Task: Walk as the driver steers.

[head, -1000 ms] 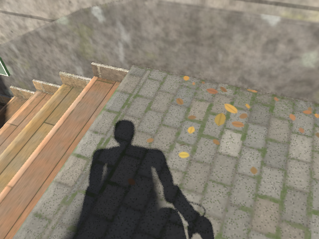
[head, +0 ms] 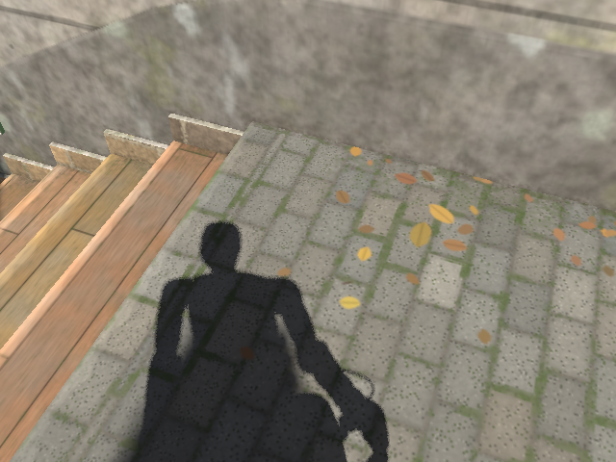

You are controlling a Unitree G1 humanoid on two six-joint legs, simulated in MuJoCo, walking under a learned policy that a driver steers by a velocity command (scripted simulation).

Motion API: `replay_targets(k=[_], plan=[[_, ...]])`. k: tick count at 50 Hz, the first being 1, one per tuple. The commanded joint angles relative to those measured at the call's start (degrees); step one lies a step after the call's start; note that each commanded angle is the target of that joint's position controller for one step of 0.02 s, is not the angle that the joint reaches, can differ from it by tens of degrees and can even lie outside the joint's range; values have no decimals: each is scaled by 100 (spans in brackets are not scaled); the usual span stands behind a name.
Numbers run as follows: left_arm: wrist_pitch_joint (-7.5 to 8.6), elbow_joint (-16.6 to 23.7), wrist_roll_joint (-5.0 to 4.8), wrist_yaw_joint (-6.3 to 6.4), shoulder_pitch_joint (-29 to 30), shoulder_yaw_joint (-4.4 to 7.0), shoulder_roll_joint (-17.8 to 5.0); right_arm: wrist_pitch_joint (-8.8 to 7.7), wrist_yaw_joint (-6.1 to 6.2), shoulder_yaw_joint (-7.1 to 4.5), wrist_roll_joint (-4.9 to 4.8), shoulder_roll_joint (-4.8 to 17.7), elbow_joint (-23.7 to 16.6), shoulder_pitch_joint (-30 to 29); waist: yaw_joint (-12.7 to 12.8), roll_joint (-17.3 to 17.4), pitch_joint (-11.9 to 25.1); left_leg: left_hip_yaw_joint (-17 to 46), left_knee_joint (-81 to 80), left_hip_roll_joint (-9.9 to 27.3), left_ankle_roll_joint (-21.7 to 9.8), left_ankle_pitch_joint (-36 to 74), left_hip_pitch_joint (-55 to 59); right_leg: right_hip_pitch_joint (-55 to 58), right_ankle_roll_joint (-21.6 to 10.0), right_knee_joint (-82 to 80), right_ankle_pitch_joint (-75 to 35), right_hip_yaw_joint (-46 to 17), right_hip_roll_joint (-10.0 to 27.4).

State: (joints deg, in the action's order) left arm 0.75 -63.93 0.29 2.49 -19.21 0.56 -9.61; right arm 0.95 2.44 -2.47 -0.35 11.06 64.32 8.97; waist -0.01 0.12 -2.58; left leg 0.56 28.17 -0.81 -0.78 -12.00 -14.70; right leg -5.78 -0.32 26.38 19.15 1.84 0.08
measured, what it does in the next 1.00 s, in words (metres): walks ahead, turning right: right foot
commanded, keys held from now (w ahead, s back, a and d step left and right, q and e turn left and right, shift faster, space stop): no key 0.02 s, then w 0.24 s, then w+e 0.74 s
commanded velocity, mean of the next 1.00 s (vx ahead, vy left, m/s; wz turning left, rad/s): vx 0.37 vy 0.00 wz -0.31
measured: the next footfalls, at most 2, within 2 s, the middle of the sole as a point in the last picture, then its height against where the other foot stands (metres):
right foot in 0.80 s outside the picture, level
left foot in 1.30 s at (345, 357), level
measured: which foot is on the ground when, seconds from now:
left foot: down 0.00-0.82, up 0.84-1.00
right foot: down 0.00-0.32, up 0.34-0.78, down 0.80-1.00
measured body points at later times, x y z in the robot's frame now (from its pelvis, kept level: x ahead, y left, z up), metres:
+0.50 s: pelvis +0.11 +0.05 +0.01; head +0.12 +0.06 +0.46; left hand +0.19 +0.30 -0.14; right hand +0.06 -0.19 -0.14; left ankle +0.05 +0.13 -0.74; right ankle +0.11 -0.12 -0.65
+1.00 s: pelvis +0.37 -0.05 +0.00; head +0.39 -0.06 +0.45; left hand +0.55 +0.17 -0.12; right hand +0.41 -0.35 -0.11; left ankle +0.43 +0.13 -0.64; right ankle +0.38 -0.11 -0.74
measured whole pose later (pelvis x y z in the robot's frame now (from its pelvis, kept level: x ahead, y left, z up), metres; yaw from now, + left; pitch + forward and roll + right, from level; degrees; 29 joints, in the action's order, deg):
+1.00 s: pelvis +0.37 -0.05 +0.00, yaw -22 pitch +1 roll -1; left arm 4.2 -47.7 -0.7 -2.3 -14.3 4.2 -14.2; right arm -7.4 0.9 -3.1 -0.3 16.0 47.1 8.2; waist 1.0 1.1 -2.7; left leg 4.9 67.6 6.8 0.0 -17.4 -32.3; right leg -15.2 -7.5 22.9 8.2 -0.4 -8.0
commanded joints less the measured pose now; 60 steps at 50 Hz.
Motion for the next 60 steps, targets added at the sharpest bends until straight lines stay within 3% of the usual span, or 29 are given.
replay_targets(k=[1, 2, 5, 7, 8, 9, 12, 14, 15, 16, 17, 18, 20, 23, 29, 34, 37, 39, 40, 41, 42, 43, 44, 45, 46, 48, 51, 56, 60], plan=[[41, 47, -1, 15, -488, 69, -470, -37, 17, -70, 3, 554, -148, 74, -14, -19, -152, 243, -380, 231, -191, 655, 545, -956, -51, -652, -328, -156, 159], [37, -11, -8, 22, -618, 64, -431, -33, 19, -56, 6, 502, -94, 180, -12, -45, -28, 168, -372, 155, -193, 5, 577, -918, -85, -688, 218, -123, 122], [37, 120, -100, 75, -667, 172, -721, -91, 17, -103, -48, 588, -154, 142, 83, -312, -499, -97, 128, -128, -273, -2348, -333, -1198, -526, -890, 2437, -643, 398], [151, 125, -174, 62, -972, 297, -1066, -293, -72, -55, -87, 349, -366, -221, 262, -894, -770, -406, 1162, -166, -215, -1522, -1127, -864, -1045, -1592, 3029, -1940, 1349], [207, 168, -180, 51, -864, 368, -1220, -385, -130, -43, -95, 324, -449, -340, 257, -1042, -950, -295, 1733, 92, -255, -1120, -1462, -813, -1306, -1834, 2852, -2526, 1873], [254, 233, -137, 35, -804, 369, -1149, -451, -176, -62, -118, 392, -499, -380, 233, -919, -998, -167, 2099, 267, -320, -1339, -1809, -647, -1392, -1902, 2520, -2685, 2035], [324, 386, -214, -60, -516, 355, -1018, -611, -257, -68, -214, 412, -565, -229, 12, -714, -932, -260, 953, 369, -441, -1457, -1362, -463, -1016, -1538, 1351, -1859, 1627], [271, 456, -221, -111, -440, 351, -1062, -627, -264, -180, -182, 470, -156, 667, -326, -549, -515, -782, 122, -187, -285, -409, 665, -1358, -814, -874, 574, -1173, 1033], [292, 545, -211, -125, -250, 325, -1050, -612, -250, -279, -169, 627, 34, 1394, -678, -380, -217, -479, -4, -82, -315, -281, 1610, -1841, -673, -122, -400, -922, 781], [346, 755, -200, -147, 45, 224, -693, -629, -195, -431, -135, 1160, 173, 2344, -1043, 883, 138, 1369, -886, 1164, -744, -941, 2565, -2797, -268, 2025, -622, -140, 92], [457, 938, -257, -115, 22, 153, -331, -704, -248, -433, -44, 1449, 217, 2873, -1032, 1792, 567, 3758, -1803, 2390, -1473, -1212, 2918, -3699, -171, 3775, 1212, -419, -433], [517, 943, -384, -129, 53, 240, -609, -796, -238, -261, 26, 983, 115, 2313, -672, 901, 163, 3681, -1772, 2564, -1480, -1496, 2418, -4035, -337, 4701, 1056, -1127, -67], [532, 922, -368, -177, 100, 291, -675, -847, -277, -108, -24, 606, -240, 1241, -258, 427, -334, 2037, -1906, 2027, -924, -1048, 1709, -4025, -569, 4543, -185, -1158, 382], [394, 863, -301, -245, 84, 401, -652, -803, -277, -12, 75, 392, -222, 1279, -125, 525, -309, 401, -1876, 1408, -475, 921, 1405, -3538, -535, 4023, -923, -863, 546], [287, 1553, -238, -363, 1329, 303, -411, -753, -74, -29, 172, 784, -368, 1341, -196, 251, -610, -533, -2194, 1383, -595, 1788, 1136, -3925, -235, 2604, -1870, -512, 549], [309, 2094, -198, -580, 2271, 199, -353, -666, -14, -76, 46, 966, -390, 1781, -378, 200, -715, -1132, -1947, 1564, -553, 2660, 1693, -3694, -422, 1427, -1963, 186, 412], [307, 2259, -206, -686, 2093, 316, -608, -572, 23, -138, 28, 1205, -545, 1626, 4, 557, -247, -1417, -941, 1683, -469, 5475, 2103, -2780, -744, 1255, -1373, 644, -56], [263, 2067, -226, -703, 940, 558, -1105, -489, 46, -203, 37, 1421, -732, 1338, 688, 819, 514, -1402, 745, 1707, -414, 6486, 1917, -1225, -1055, 1130, -1058, 686, -420], [226, 1850, -219, -619, 45, 761, -1469, -505, 19, -203, 3, 1450, -863, 1141, 1196, 649, 933, -1424, 2152, 1447, -234, 5567, 1102, 258, -1282, 566, -1332, 325, -445], [155, 1695, -211, -462, -374, 831, -1878, -608, -65, -56, 187, 875, -1062, 1301, 905, -769, 1337, -1307, 4276, 764, -48, 415, -677, 1775, -1615, 626, -1445, -1633, 781], [252, 1922, -51, -491, -227, 802, -2044, -868, -189, 94, -20, 426, -1370, 1735, 399, -1336, 2382, 14, 5885, -264, 47, -2260, -2400, 3071, -2827, -534, -303, -5139, 2044], [315, 1849, -37, -499, -259, 695, -1572, -1075, -246, -71, -213, 1034, -1572, 813, 746, -544, 1905, 687, 5970, 71, -135, -1794, -2974, 2688, -2375, -1095, -200, -4752, 1827], [389, 1877, -90, -496, 111, 629, -1347, -1133, -249, -91, -291, 1086, -1757, 521, 510, -334, 1097, 589, 5493, 315, -245, -1193, -3119, 1814, -2110, -1169, -536, -3805, 1626], [444, 2005, -126, -524, 628, 571, -1204, -1110, -187, -112, -196, 1063, -1677, 545, 157, 291, 684, 546, 5026, 576, -204, -838, -2764, 849, -1889, -1225, -1135, -3122, 1337], [467, 2115, -104, -522, 956, 526, -1085, -1024, -151, -178, -110, 1116, -1642, 700, -73, 349, 542, 549, 4614, 750, -125, -648, -2338, 153, -1773, -1282, -1591, -2618, 1111], [478, 2168, -94, -477, 1042, 498, -1071, -836, -149, -224, -1, 1077, -1730, 833, -288, 133, 450, 513, 4096, 915, 54, -516, -1857, -577, -1728, -1438, -1971, -2201, 866], [483, 2128, -105, -336, 686, 547, -1314, -714, -91, -202, 156, 942, -2037, 235, -172, -90, 279, 291, 3154, 850, 358, 126, -1951, -1084, -1711, -1527, -2416, -1731, 647], [381, 2093, -165, -212, 108, 565, -1398, -765, -124, -115, 80, 775, -2441, -966, 327, -430, 193, 235, 847, 389, 412, 1628, -1866, -909, -1308, -1306, -1645, -1645, 369], [313, 2046, -195, -184, -161, 559, -1391, -871, -264, -136, -4, 954, -2671, -1364, 465, -562, 268, 336, 116, 175, 310, 1579, -1635, -386, -1215, -823, -1432, -2166, 601]])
